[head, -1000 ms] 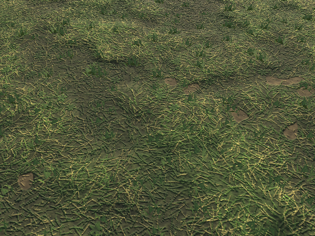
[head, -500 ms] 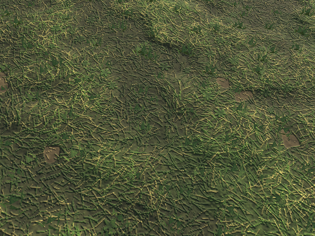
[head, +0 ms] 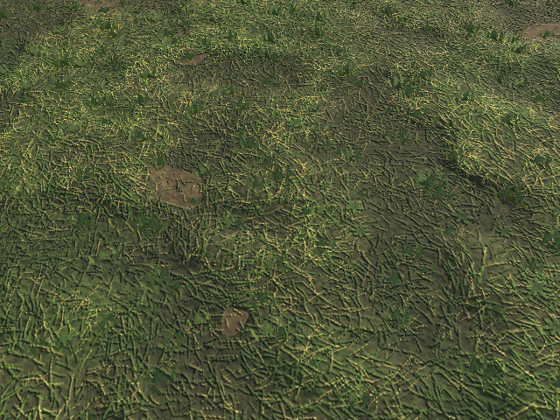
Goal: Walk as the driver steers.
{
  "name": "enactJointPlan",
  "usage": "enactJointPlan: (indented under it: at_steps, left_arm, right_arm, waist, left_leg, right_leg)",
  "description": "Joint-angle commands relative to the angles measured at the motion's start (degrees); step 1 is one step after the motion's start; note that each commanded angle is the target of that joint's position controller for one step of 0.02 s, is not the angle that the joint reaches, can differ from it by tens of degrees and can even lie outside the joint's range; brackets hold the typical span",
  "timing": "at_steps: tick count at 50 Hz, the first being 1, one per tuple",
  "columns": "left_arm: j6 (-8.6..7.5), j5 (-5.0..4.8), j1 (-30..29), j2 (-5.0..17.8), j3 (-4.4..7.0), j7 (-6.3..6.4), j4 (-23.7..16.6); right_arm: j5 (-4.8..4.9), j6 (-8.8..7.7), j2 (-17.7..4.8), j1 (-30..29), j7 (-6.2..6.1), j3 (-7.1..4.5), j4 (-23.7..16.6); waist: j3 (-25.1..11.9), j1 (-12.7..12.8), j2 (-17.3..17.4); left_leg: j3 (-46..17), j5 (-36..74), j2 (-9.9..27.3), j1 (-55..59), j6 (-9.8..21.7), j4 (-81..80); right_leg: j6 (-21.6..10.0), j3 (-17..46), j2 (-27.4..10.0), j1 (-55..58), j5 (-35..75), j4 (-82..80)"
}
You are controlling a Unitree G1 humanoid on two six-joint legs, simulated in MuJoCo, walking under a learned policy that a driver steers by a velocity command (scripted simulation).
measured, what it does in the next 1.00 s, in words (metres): walks ahead, turning right: left foot, then right foot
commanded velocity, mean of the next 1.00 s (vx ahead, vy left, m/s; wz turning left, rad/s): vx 0.48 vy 0.00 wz -0.20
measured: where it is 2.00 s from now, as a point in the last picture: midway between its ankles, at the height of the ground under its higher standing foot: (316, 354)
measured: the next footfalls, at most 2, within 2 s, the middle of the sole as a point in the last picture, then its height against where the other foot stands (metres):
left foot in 0.22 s outside the picture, level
right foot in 0.76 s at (328, 419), level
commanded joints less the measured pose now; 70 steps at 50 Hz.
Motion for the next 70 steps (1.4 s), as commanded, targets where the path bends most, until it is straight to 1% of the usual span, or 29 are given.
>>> enactJointPlan:
  at_steps: [1, 8, 10, 11, 12, 13, 14, 15, 17, 19, 24, 32, 35, 37, 38, 39, 40, 41, 43, 46, 50, 54, 58, 62, 63, 64, 65, 67, 70]
  left_arm:
    - [-1.27, 0.04, 3.8, 7.4, 1.70, -0.40, -1.3]
    - [-1.10, -0.34, 6.9, 7.4, 1.14, -0.30, 2.9]
    - [-0.81, -0.83, 6.5, 9.0, 1.05, -0.34, 4.5]
    - [-0.63, -1.53, 5.3, 9.4, 0.87, -0.32, 4.9]
    - [-0.86, -2.02, 3.8, 7.7, 0.18, -0.55, 3.5]
    - [-1.12, -3.29, 5.9, -0.7, -1.81, -1.94, -0.7]
    - [-0.98, -2.78, 1.1, 6.6, 0.57, -0.97, -0.1]
    - [-1.10, -2.98, -2.1, 6.2, 0.94, -0.97, -1.2]
    - [-0.70, -1.74, -0.4, 4.1, 0.73, -1.32, 1.0]
    - [1.26, -0.25, 3.3, 2.2, 0.71, -2.13, 2.9]
    - [2.56, -0.09, -4.6, 0.7, 0.89, -3.66, 0.2]
    - [1.98, 0.37, -19.6, 0.0, -0.63, -5.12, -6.2]
    - [2.21, 0.53, -15.7, 1.8, 0.06, -4.42, -5.8]
    - [1.71, 0.69, -5.0, 4.4, 1.48, -3.67, -3.0]
    - [1.41, 1.28, 3.0, 7.8, 3.00, -2.80, -0.7]
    - [1.73, 1.40, 1.8, 15.2, 4.87, -1.98, -1.3]
    - [2.30, -0.99, 2.7, 15.7, 5.15, -2.20, -2.1]
    - [2.50, -1.16, -0.5, 13.8, 4.71, -1.58, -1.9]
    - [1.95, -1.29, -5.1, 8.5, 3.31, -1.11, -1.9]
    - [0.31, -1.69, -6.6, 6.9, 2.45, -1.20, -2.2]
    - [-0.25, -1.58, -3.1, 9.1, 3.00, -1.39, -1.8]
    - [0.44, -1.74, 0.7, 9.4, 3.12, -1.05, -1.3]
    - [1.80, -1.06, 2.1, 9.6, 3.15, -0.35, -1.9]
    - [1.61, -1.44, -4.6, 10.5, 3.45, -0.12, -4.6]
    - [0.93, -2.54, -4.5, 7.4, 2.49, -0.43, -6.8]
    - [1.37, -4.07, 5.9, 2.7, 1.81, 0.28, -7.3]
    - [2.62, -1.37, 8.2, 8.1, 2.41, 0.87, -5.1]
    - [4.09, -0.19, -0.3, 9.0, 2.93, -0.20, -5.5]
    - [6.32, -0.37, -1.3, 6.9, 2.55, -2.10, -6.2]
  right_arm:
    - [0.05, -1.01, -2.2, -10.6, 0.59, 0.19, -6.0]
    - [-0.39, -2.07, 1.1, -16.8, 1.35, 2.49, -9.1]
    - [-0.33, -2.83, -0.5, -8.6, -0.08, 1.78, -6.5]
    - [-0.56, -3.76, -1.9, 2.0, -0.99, 1.10, -2.9]
    - [-1.66, -4.41, -5.5, 12.0, -2.05, -0.05, 0.0]
    - [-1.88, -4.81, -12.5, 16.5, -3.06, -1.42, 0.5]
    - [-0.20, -4.61, -12.5, 17.3, -3.82, -1.62, 0.5]
    - [0.15, -4.73, -10.2, 12.1, -4.11, -0.76, 1.6]
    - [0.45, -5.63, -3.1, 5.0, -3.95, 1.28, 1.6]
    - [1.02, -6.45, -0.3, 2.8, -4.11, 2.29, 1.8]
    - [1.47, -8.41, -1.0, 5.5, -4.43, 2.08, 4.3]
    - [1.44, -8.20, -3.0, 10.3, -5.54, 2.03, 7.4]
    - [1.12, -7.18, -5.6, 10.2, -6.20, 1.47, 7.8]
    - [0.87, -5.84, -7.4, 9.5, -6.23, 0.94, 7.3]
    - [0.93, -5.68, -7.2, 8.9, -5.85, 0.98, 6.2]
    - [1.62, -6.00, 0.7, 12.6, -4.65, 2.48, 2.7]
    - [1.45, -6.72, -3.3, 6.1, -4.28, 1.84, 0.0]
    - [1.67, -7.57, -3.3, 1.7, -4.03, 2.11, -1.4]
    - [1.35, -7.96, -3.0, 2.5, -4.30, 2.32, -0.7]
    - [-0.50, -4.74, -1.8, 5.0, -3.97, 2.60, -0.7]
    - [-0.32, -3.57, -1.1, -2.0, -3.53, 2.94, -3.6]
    - [0.49, -3.77, -0.9, -8.2, -3.79, 3.34, -5.8]
    - [1.19, -4.43, -1.9, -11.5, -4.21, 3.60, -7.2]
    - [0.92, -6.30, -5.6, 1.1, -5.49, 2.59, -4.2]
    - [0.14, -7.11, -9.3, 7.9, -6.17, 1.85, -3.8]
    - [0.14, -6.16, -13.3, 6.9, -6.04, 1.18, -5.4]
    - [1.88, -4.89, -10.3, 6.1, -5.73, 0.99, -5.6]
    - [1.85, -4.00, -2.4, -0.1, -5.93, 3.30, -6.8]
    - [1.18, -3.50, -3.7, -1.9, -6.39, 3.00, -6.5]
  waist:
    - [10.2, 3.4, -9.1]
    - [10.3, 3.8, -11.8]
    - [5.4, -1.5, -12.6]
    - [-0.7, -7.0, -11.2]
    - [-7.9, -11.5, -8.6]
    - [-18.7, -10.1, 8.8]
    - [-19.4, -12.2, 1.9]
    - [-9.8, -8.9, 1.5]
    - [0.0, -4.3, 1.2]
    - [2.2, -1.6, 3.7]
    - [6.9, -0.8, 2.8]
    - [9.4, -3.0, 0.4]
    - [5.0, -0.6, 2.1]
    - [-1.7, 4.1, 1.9]
    - [-6.0, 8.0, -2.1]
    - [-10.2, 2.8, -16.2]
    - [-14.4, 5.4, -11.1]
    - [-6.0, 4.3, -6.5]
    - [2.0, -0.6, -0.1]
    - [1.3, -3.8, -1.2]
    - [3.4, -2.0, -3.6]
    - [2.9, 0.6, -5.7]
    - [1.2, 2.4, -7.8]
    - [-1.7, -4.8, -7.5]
    - [-8.4, -6.7, -1.4]
    - [-16.7, -1.6, 11.6]
    - [-18.9, -1.2, 7.2]
    - [-6.2, -1.1, 0.6]
    - [-1.5, 0.0, 6.2]
  left_leg:
    - [2.2, 0.6, 1.5, -12.8, -0.6, -4.9]
    - [12.4, -5.2, 0.4, 3.7, 4.2, -27.0]
    - [14.6, -7.5, -3.7, 16.9, 7.6, -30.5]
    - [13.8, -2.1, -4.3, 30.8, 9.1, -35.6]
    - [5.4, -4.1, 3.8, 48.2, 10.7, -36.4]
    - [-24.4, -6.1, 26.5, 67.1, 16.8, -39.2]
    - [-29.7, 3.4, 27.4, 60.8, 16.3, -43.5]
    - [-17.5, 9.4, 24.0, 53.2, 14.2, -43.5]
    - [-5.7, 11.3, 18.3, 40.0, 9.4, -47.9]
    - [0.3, 10.1, 15.5, 32.9, 7.9, -51.5]
    - [8.3, 13.1, 14.5, 31.8, 8.3, -56.3]
    - [17.5, 28.4, 15.6, 39.1, 7.4, -53.9]
    - [19.9, 53.9, 16.2, 45.4, 6.3, -41.9]
    - [19.9, 53.9, 16.3, 42.9, 6.1, -22.9]
    - [20.5, 39.5, 14.3, 33.7, 4.6, -6.9]
    - [19.0, -14.4, 3.6, 8.7, 1.2, 15.6]
    - [5.2, -21.0, -1.8, -1.5, 0.6, 24.1]
    - [2.1, -14.7, 2.7, -6.5, 1.3, 22.0]
    - [2.6, -9.4, 6.6, -0.5, 1.2, 11.2]
    - [3.1, -9.6, 7.4, 6.8, -1.1, 4.1]
    - [4.9, -2.0, 7.5, 3.1, -3.1, -6.9]
    - [5.8, 4.3, 4.4, 3.4, -3.4, -17.3]
    - [5.4, 4.3, 0.7, 6.1, -2.1, -24.3]
    - [3.6, 10.0, -0.2, 25.8, 1.6, -40.3]
    - [-5.7, 24.4, 12.0, 39.7, 4.5, -39.5]
    - [-23.6, 53.8, 30.9, 52.2, 13.4, -36.0]
    - [-28.1, 47.5, 30.5, 47.8, 16.6, -36.5]
    - [-12.8, 30.3, 21.5, 35.6, 12.8, -41.3]
    - [-1.7, 26.3, 15.9, 26.7, 11.4, -45.1]
  right_leg:
    - [-5.9, 7.9, -13.2, 4.3, 2.8, -8.2]
    - [-6.0, -0.1, -14.8, 4.1, 30.8, -3.6]
    - [-6.2, -0.7, -15.0, 4.1, 56.7, 7.1]
    - [-5.1, -2.2, -13.5, 0.4, 58.1, 18.2]
    - [-4.1, -2.0, -11.5, -11.6, 41.1, 31.9]
    - [-1.3, -1.5, -1.9, -33.0, -9.6, 53.6]
    - [-2.6, 9.9, 0.4, -34.3, -12.9, 61.0]
    - [-3.4, 11.5, -2.2, -36.4, -8.0, 60.6]
    - [-3.1, 9.4, -5.4, -33.4, -2.8, 53.1]
    - [-2.2, 8.5, -5.5, -28.8, -0.4, 51.2]
    - [-1.1, 7.1, -6.0, -37.3, 8.5, 48.0]
    - [-4.0, -0.4, -3.0, -34.3, 16.0, 23.8]
    - [-7.5, -3.8, 2.4, -27.6, 7.5, 22.2]
    - [-10.5, -3.0, 6.0, -14.6, 2.3, 18.8]
    - [-13.1, 3.6, 3.1, -2.0, 0.4, 14.2]
    - [-21.7, 32.5, -14.9, 15.5, 1.8, 11.9]
    - [-25.8, 51.6, -18.7, 18.7, 1.2, 2.4]
    - [-23.5, 42.4, -18.2, 13.4, 3.0, 0.9]
    - [-18.2, 31.3, -13.1, -1.0, 14.4, -0.2]
    - [-16.7, 23.4, -8.2, -8.9, 24.2, -1.5]
    - [-15.0, 21.6, -5.4, -10.4, 21.3, -3.4]
    - [-11.0, 19.3, -3.5, -6.2, 42.3, 3.1]
    - [-8.9, 21.7, -3.2, -2.1, 46.1, 9.1]
    - [-4.0, 24.8, 0.2, -6.1, 42.8, 23.0]
    - [-1.8, 21.9, 3.1, -12.9, 26.5, 36.3]
    - [-0.5, 13.4, 12.7, -25.4, -24.5, 52.4]
    - [-0.7, 12.1, 8.1, -27.5, -22.5, 58.4]
    - [0.8, 11.1, 4.5, -28.8, -14.5, 57.3]
    - [3.2, 9.0, 3.3, -25.8, -9.5, 55.6]
Velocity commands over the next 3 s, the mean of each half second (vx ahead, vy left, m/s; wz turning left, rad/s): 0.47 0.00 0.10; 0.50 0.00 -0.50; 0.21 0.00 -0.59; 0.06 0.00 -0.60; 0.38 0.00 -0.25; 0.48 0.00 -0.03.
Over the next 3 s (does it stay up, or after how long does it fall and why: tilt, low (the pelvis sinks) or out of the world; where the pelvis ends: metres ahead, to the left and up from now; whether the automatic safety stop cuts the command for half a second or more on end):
stays up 0.89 -0.37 -0.01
